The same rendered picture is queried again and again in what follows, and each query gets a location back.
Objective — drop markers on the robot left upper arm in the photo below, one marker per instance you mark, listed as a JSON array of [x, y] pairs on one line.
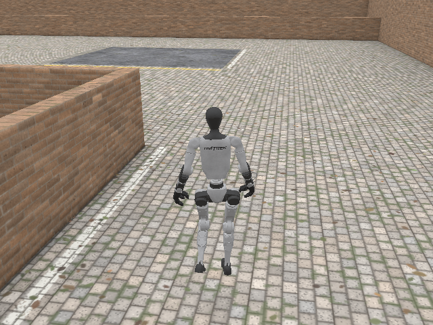
[[190, 155]]

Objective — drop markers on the left robot forearm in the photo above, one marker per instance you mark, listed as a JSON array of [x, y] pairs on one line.
[[181, 181]]

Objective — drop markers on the right robot forearm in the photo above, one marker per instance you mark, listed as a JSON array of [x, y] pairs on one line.
[[248, 177]]

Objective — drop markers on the robot right hand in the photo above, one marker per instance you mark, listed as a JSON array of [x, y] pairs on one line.
[[244, 188]]

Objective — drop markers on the right robot shin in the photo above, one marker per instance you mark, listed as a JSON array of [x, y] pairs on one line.
[[228, 244]]

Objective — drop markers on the robot right upper arm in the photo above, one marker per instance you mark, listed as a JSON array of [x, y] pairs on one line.
[[240, 153]]

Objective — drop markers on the robot left hand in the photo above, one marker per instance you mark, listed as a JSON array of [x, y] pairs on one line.
[[176, 197]]

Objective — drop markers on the humanoid robot torso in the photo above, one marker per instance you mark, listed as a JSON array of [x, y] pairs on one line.
[[215, 158]]

